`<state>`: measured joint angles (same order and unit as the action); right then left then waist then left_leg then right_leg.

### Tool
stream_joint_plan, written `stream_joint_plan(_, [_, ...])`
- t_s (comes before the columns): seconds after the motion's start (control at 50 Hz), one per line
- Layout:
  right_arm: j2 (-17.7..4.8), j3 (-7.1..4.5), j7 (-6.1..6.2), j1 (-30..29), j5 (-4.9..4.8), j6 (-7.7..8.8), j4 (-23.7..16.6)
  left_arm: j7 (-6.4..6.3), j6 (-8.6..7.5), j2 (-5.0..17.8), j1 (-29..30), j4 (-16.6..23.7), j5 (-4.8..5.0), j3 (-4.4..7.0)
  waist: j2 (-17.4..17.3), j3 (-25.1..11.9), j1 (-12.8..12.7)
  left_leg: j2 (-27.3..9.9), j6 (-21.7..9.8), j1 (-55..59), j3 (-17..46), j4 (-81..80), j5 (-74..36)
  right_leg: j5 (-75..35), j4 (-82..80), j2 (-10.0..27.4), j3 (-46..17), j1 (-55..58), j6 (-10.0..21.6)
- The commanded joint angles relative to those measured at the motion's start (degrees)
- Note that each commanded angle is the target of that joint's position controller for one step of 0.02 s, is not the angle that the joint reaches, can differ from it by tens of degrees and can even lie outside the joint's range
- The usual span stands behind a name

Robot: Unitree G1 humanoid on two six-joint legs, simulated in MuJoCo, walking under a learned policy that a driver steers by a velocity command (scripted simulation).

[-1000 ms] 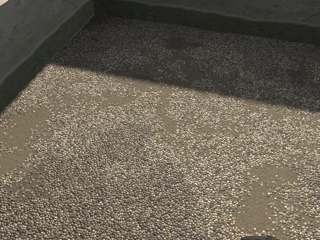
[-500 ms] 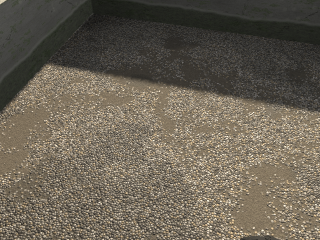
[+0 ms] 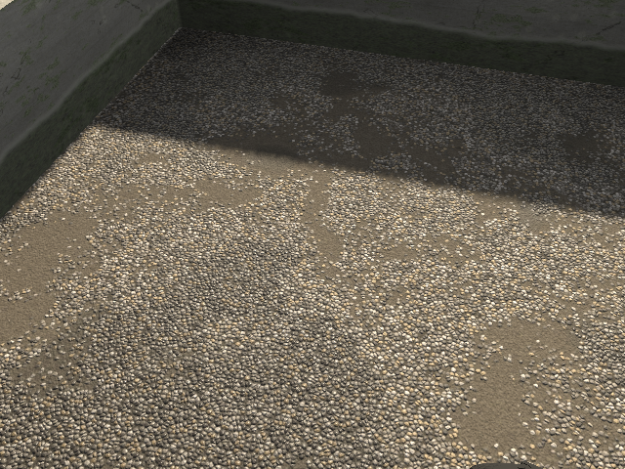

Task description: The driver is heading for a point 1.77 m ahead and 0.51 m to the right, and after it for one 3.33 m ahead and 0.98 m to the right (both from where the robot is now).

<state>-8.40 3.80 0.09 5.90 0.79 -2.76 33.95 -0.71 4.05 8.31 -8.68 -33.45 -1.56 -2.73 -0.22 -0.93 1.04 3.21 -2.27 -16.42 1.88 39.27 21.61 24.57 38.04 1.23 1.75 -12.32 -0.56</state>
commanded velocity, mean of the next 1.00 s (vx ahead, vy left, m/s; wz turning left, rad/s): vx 0.32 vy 0.00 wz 0.00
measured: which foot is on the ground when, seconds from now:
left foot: down 0.00-1.00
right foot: down 0.00-1.00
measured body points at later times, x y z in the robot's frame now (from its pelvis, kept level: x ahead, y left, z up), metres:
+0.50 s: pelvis +0.00 +0.00 +0.00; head -0.01 +0.00 +0.45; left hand +0.18 +0.19 -0.08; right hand +0.20 -0.19 -0.08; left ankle -0.01 +0.10 -0.72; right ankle -0.04 -0.12 -0.72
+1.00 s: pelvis +0.00 -0.01 +0.03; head +0.00 -0.01 +0.48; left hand +0.15 +0.21 -0.08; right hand +0.14 -0.23 -0.09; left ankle -0.01 +0.10 -0.72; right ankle -0.04 -0.12 -0.72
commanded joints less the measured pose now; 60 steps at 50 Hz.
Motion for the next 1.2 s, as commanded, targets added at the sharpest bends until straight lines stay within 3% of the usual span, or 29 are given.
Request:
stream_joint_plan(0.02, [-3.63, -1.05, 0.74, -4.87, -0.51, 0.86, -4.97, -0.24, -1.38, 2.82, 2.68, 4.74, -0.01, 0.76, -1.19, -3.59, -0.97, -3.84, -1.59, -1.75, 4.72, -8.08, -13.93, -8.97, -4.52, 0.53, -1.17, 3.1, 0.93])
stream_joint_plan(0.04, [-3.19, -1.02, -0.09, -7.6, 0.08, 1.06, -6.46, -0.23, -0.86, 3.4, 5.67, 5.93, 0.07, 0.74, 0.17, -0.49, 0.53, -4.0, -1.61, -2.25, 2.78, -5.74, -23.27, -19.57, -4.61, 2.08, -2.77, 0.55, 1.18])
stream_joint_plan(0.06, [-3.05, -1.08, -0.33, -5.96, 0.6, 1.21, -5.9, -0.17, -0.73, 4.1, 5.27, 5.72, -0.03, 1.15, 0.94, -3.15, 0.85, -4.03, -1.59, -1.1, 2.53, -5.43, -24.57, -21.14, -4.01, 2.25, -2.98, 1.86, 1.36])
stream_joint_plan(0.08, [-3.44, -1.09, 0.53, -2.87, -0.24, 1.06, -4.37, -0.25, -1.29, 3.47, 2.03, 4.49, -0.01, 1.16, -0.02, -7.41, -0.66, -3.81, -1.46, -0.05, 4.12, -7.35, -14.98, -10.23, -4.0, 0.76, -1.25, 5.01, 1.0])
stream_joint_plan(0.12, [-3.37, -1.06, 0.8, -5.45, -0.44, 0.71, -5.25, -0.22, -1.44, 2.68, 2.9, 4.68, 0.0, 0.65, -0.85, -2.92, -0.78, -3.79, -1.54, -1.9, 4.75, -8.23, -12.69, -8.62, -5.04, 0.72, -1.51, 2.57, 1.17])
stream_joint_plan(0.14, [-3.04, -1.02, -0.1, -7.7, 0.06, 0.93, -6.49, -0.18, -0.87, 3.5, 5.74, 5.96, 0.2, 0.72, 0.51, 0.17, 0.66, -3.98, -1.49, -2.45, 2.67, -5.79, -22.42, -19.6, -4.81, 2.12, -2.97, 0.16, 1.38])
stream_joint_plan(0.16, [-3.02, -1.11, -0.36, -5.88, 0.62, 1.08, -5.88, -0.15, -0.69, 4.15, 5.19, 5.79, 0.05, 1.1, 1.06, -2.44, 0.94, -3.91, -1.43, -1.55, 2.37, -5.46, -23.67, -21.29, -4.27, 2.38, -3.18, 1.43, 1.48])
stream_joint_plan(0.18, [-3.34, -1.1, 0.5, -2.77, -0.13, 1.02, -4.32, -0.25, -1.29, 3.42, 1.76, 4.45, -0.03, 1.06, 0.12, -7.18, -0.57, -3.67, -1.39, -0.14, 3.96, -7.25, -14.35, -10.67, -4.31, 1.01, -1.54, 4.78, 1.19])
stream_joint_plan(0.2, [-3.43, -1.12, 0.72, -4.72, -0.39, 0.86, -4.81, -0.23, -1.42, 2.77, 2.28, 4.7, 0.02, 0.7, -0.78, -3.81, -0.85, -3.61, -1.4, -1.4, 4.3, -7.88, -13.25, -9.56, -4.91, 0.75, -1.53, 3.08, 1.17])
stream_joint_plan(0.22, [-3.06, -1.1, -0.09, -7.54, 0.17, 1.06, -6.29, -0.24, -0.88, 3.36, 5.37, 5.92, 0.15, 0.67, 0.31, -0.38, 0.64, -3.88, -1.46, -2.09, 2.55, -5.61, -22.78, -20.16, -4.91, 2.28, -3.06, 0.34, 1.41])
stream_joint_plan(0.24, [-2.9, -1.14, -0.31, -5.98, 0.66, 1.2, -5.75, -0.2, -0.76, 4.11, 5.01, 5.72, 0.03, 1.11, 1.02, -3.0, 0.92, -3.98, -1.49, -0.98, 2.36, -5.37, -24.29, -21.65, -4.26, 2.39, -3.19, 1.67, 1.53])
stream_joint_plan(0.26, [-3.27, -1.13, 0.56, -2.88, -0.21, 1.04, -4.22, -0.28, -1.32, 3.45, 1.75, 4.47, 0.01, 1.12, 0.05, -7.36, -0.6, -3.77, -1.37, 0.13, 3.92, -7.22, -14.86, -10.56, -4.25, 0.82, -1.4, 4.87, 1.14])
stream_joint_plan(0.28, [-3.33, -1.11, 0.76, -4.92, -0.47, 0.8, -4.75, -0.24, -1.37, 2.63, 2.36, 4.73, 0.04, 0.67, -0.97, -3.65, -0.86, -3.69, -1.39, -1.5, 4.29, -7.9, -13.5, -9.4, -4.9, 0.66, -1.41, 2.98, 1.11])
stream_joint_plan(0.3, [-2.9, -1.09, -0.06, -7.66, 0.12, 1.01, -6.23, -0.23, -0.84, 3.22, 5.35, 5.96, 0.13, 0.64, 0.15, -0.42, 0.62, -3.94, -1.46, -2.07, 2.51, -5.61, -22.9, -19.97, -4.88, 2.19, -2.99, 0.34, 1.36])
stream_joint_plan(0.32, [-2.77, -1.13, -0.29, -6.07, 0.63, 1.16, -5.69, -0.18, -0.72, 3.97, 4.95, 5.76, 0.01, 1.08, 0.85, -3.05, 0.9, -4.01, -1.48, -0.97, 2.32, -5.37, -24.31, -21.41, -4.23, 2.31, -3.13, 1.66, 1.5])
stream_joint_plan(0.34, [-3.19, -1.13, 0.57, -2.97, -0.22, 1.01, -4.16, -0.26, -1.28, 3.36, 1.68, 4.5, 0.0, 1.1, -0.12, -7.36, -0.64, -3.81, -1.37, 0.08, 3.92, -7.28, -14.78, -10.33, -4.24, 0.77, -1.37, 4.84, 1.11])
stream_joint_plan(0.36, [-3.26, -1.11, 0.78, -5.0, -0.48, 0.78, -4.71, -0.23, -1.34, 2.57, 2.3, 4.77, 0.03, 0.66, -1.11, -3.63, -0.9, -3.74, -1.39, -1.57, 4.3, -7.97, -13.34, -9.17, -4.89, 0.62, -1.4, 2.96, 1.08])
stream_joint_plan(0.38, [-3.15, -1.09, 0.86, -5.54, -0.43, 0.67, -5.06, -0.23, -1.43, 2.58, 2.57, 4.7, 0.0, 0.59, -1.01, -2.87, -0.77, -3.81, -1.47, -1.81, 4.58, -8.16, -12.6, -8.67, -5.19, 0.7, -1.61, 2.45, 1.25])
stream_joint_plan(0.4, [-2.85, -1.06, -0.04, -7.78, 0.04, 0.9, -6.28, -0.19, -0.87, 3.41, 5.44, 6.01, 0.2, 0.67, 0.32, 0.19, 0.66, -4.02, -1.45, -2.36, 2.55, -5.73, -22.38, -19.67, -4.89, 2.1, -3.05, 0.08, 1.45])
stream_joint_plan(0.44, [-3.0, -1.17, -0.41, -4.89, 0.76, 1.23, -5.08, -0.15, -0.61, 3.9, 3.97, 5.69, -0.15, 1.0, 0.45, -3.7, 0.82, -4.02, -1.5, -0.89, 2.43, -5.51, -23.96, -21.7, -4.26, 2.49, -3.3, 2.05, 1.52])
stream_joint_plan(0.46, [-3.09, -1.06, 0.56, -1.43, -0.27, 1.15, -3.29, -0.22, -1.25, 3.17, 0.06, 3.97, -0.1, 0.91, -0.38, -8.56, -0.69, -4.18, -1.51, 1.0, 4.54, -8.19, -13.46, -8.97, -5.25, 1.16, -1.88, 5.39, 1.2])
stream_joint_plan(0.48, [-3.14, -1.0, 0.79, -3.55, -0.6, 0.88, -3.67, -0.13, -1.34, 2.56, 0.75, 4.01, -0.03, 0.5, -1.11, -3.57, -0.9, -4.37, -1.64, -0.9, 5.46, -9.62, -11.67, -6.74, -6.68, 0.89, -2.11, 3.16, 1.28])
stream_joint_plan(0.5, [-2.71, -0.92, 0.0, -6.52, -0.06, 1.0, -5.17, -0.12, -0.81, 2.91, 4.51, 5.58, 0.01, 0.38, -0.15, 1.01, 0.55, -4.7, -1.66, -1.64, 4.06, -8.01, -21.02, -16.71, -6.92, 2.25, -3.56, -0.29, 1.39])
stream_joint_plan(0.52, [-2.22, -0.79, -0.31, -4.73, 0.42, 1.04, -4.35, -0.03, -0.67, 2.93, 3.89, 5.15, -0.25, 0.4, 0.1, -1.69, 0.92, -5.34, -1.68, 0.27, 4.67, -9.09, -21.91, -17.21, -7.37, 2.6, -3.73, 0.66, 1.34])
stream_joint_plan(0.58, [-2.28, -0.69, -0.52, -3.77, 0.4, 1.29, -2.68, 0.12, -0.71, 2.53, 2.22, 4.18, -0.49, 0.12, -0.55, -2.53, 0.43, -6.57, -1.25, 2.7, 6.39, -13.21, -23.8, -17.36, -11.64, 3.18, -4.46, 2.52, 0.63])
stream_joint_plan(0.8, [-4.1, -2.41, -0.56, -0.62, -0.64, 1.64, 2.72, 0.38, -0.67, 4.73, -1.05, 0.82, 0.57, 1.42, 0.05, -3.55, -0.1, -8.12, -1.5, 8.69, 6.73, -20.85, -25.74, -22.42, -20.07, 4.62, -5.89, 8.29, 1.47])
stream_joint_plan(1.14, [-5.78, -3.72, -0.15, 0.96, -0.64, 0.9, 5.08, 0.39, -0.23, 6.51, -3.0, 1.01, 0.65, 1.85, 0.24, -2.41, -0.13, -8.45, -1.39, 8.8, 5.83, -21.5, -25.0, -24.63, -21.5, 4.95, -5.92, 7.05, 2.08])
stream_joint_plan(1.16, [-7.08, -3.92, 1.1, 0.33, -1.34, 0.47, 4.81, -0.09, -0.44, 7.39, -3.25, 0.12, 1.18, 2.19, 0.31, -2.63, -0.92, -7.46, -1.17, 6.72, 5.82, -19.51, -22.17, -19.72, -19.6, 3.1, -4.58, 8.08, 2.05])
stream_joint_plan(1.2, [-6.22, -3.39, 1.69, -1.13, -1.21, -0.25, 3.67, -0.07, -0.4, 5.95, -2.19, 0.37, 1.0, 1.62, 0.6, -2.35, -0.6, -7.17, -1.24, 5.11, 5.32, -18.69, -19.24, -20.04, -18.99, 2.95, -4.73, 6.8, 2.48])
